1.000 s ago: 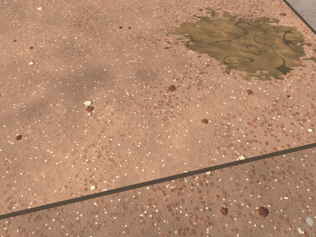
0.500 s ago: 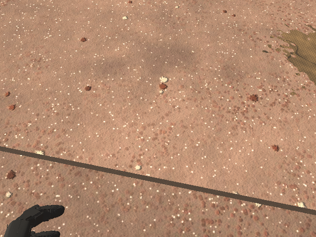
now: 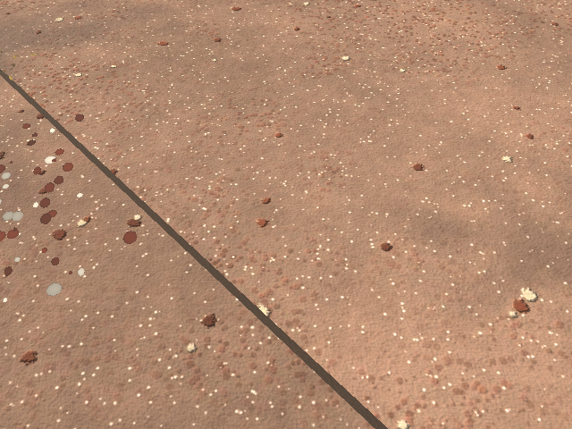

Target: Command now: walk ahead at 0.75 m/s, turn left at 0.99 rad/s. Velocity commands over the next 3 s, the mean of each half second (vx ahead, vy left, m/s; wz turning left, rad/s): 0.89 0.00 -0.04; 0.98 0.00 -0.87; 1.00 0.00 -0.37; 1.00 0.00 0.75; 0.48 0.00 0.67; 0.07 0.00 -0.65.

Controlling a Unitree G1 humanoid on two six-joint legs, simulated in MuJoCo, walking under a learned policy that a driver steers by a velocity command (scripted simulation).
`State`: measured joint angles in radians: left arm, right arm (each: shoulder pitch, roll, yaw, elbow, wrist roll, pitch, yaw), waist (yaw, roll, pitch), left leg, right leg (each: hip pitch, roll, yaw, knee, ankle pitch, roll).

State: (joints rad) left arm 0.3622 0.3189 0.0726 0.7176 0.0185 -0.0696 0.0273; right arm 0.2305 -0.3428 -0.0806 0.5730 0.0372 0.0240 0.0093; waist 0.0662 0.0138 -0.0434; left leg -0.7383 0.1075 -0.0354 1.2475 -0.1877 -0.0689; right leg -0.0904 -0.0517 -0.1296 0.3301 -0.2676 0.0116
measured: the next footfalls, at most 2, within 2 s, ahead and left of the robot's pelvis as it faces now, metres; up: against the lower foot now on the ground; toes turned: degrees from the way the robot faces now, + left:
left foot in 0.24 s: +0.26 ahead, +0.25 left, +0.00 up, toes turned +9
right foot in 0.70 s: +0.68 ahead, +0.09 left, +0.00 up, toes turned -16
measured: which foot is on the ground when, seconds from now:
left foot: up 0.00-0.22, down 0.24-0.70, up 0.72-1.00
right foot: down 0.00-0.24, up 0.26-0.68, down 0.70-1.00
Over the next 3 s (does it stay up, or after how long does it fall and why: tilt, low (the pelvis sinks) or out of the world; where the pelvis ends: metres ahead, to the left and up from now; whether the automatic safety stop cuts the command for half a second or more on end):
stays up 1.83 -0.38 0.00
